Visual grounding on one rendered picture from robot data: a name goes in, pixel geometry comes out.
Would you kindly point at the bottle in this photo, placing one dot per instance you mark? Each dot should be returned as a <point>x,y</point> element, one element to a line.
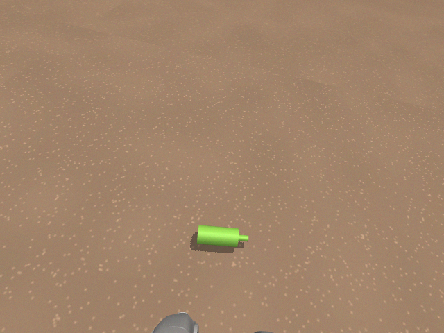
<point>219,236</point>

